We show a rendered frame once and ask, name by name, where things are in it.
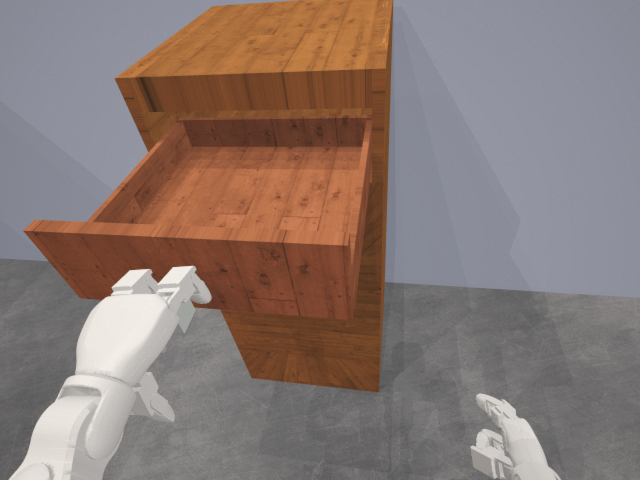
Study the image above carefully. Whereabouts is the cabinet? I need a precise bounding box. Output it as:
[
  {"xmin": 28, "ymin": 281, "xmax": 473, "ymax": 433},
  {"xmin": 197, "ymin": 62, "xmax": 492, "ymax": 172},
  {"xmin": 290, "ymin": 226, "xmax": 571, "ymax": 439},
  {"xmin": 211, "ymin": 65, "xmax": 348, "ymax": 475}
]
[{"xmin": 115, "ymin": 0, "xmax": 393, "ymax": 392}]

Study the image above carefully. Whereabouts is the handle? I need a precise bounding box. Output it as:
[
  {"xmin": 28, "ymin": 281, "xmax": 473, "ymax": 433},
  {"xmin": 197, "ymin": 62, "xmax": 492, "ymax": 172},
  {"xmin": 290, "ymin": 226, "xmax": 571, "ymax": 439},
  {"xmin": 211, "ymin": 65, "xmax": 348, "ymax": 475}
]
[{"xmin": 173, "ymin": 299, "xmax": 196, "ymax": 334}]

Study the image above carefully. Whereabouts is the left robot forearm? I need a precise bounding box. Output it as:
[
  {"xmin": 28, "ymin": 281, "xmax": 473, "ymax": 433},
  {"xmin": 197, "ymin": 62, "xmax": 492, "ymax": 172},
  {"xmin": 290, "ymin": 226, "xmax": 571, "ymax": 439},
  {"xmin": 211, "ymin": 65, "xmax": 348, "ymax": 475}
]
[{"xmin": 9, "ymin": 373, "xmax": 137, "ymax": 480}]

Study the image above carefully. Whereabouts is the left robot hand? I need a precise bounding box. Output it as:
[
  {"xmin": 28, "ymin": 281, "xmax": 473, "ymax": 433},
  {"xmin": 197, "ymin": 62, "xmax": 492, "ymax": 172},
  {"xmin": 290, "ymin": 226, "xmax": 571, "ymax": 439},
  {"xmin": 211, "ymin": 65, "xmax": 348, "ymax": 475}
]
[{"xmin": 75, "ymin": 266, "xmax": 212, "ymax": 422}]

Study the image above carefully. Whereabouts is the right robot hand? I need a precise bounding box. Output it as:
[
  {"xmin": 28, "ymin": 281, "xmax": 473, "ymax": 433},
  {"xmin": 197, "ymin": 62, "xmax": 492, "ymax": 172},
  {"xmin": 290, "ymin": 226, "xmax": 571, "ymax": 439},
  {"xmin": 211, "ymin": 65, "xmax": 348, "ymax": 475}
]
[{"xmin": 471, "ymin": 394, "xmax": 548, "ymax": 480}]

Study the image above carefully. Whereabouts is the drawer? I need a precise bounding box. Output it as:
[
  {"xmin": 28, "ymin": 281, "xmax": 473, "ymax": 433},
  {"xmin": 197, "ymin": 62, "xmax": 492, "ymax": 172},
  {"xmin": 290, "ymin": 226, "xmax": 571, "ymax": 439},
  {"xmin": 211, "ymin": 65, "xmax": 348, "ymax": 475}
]
[{"xmin": 23, "ymin": 115, "xmax": 372, "ymax": 320}]

